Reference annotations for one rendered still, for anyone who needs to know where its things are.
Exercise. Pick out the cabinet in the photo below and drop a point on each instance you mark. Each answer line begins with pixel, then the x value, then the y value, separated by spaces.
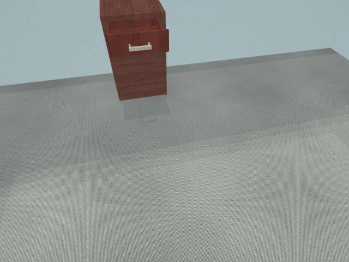
pixel 141 75

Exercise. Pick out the drawer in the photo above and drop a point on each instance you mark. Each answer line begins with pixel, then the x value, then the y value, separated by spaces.
pixel 136 32

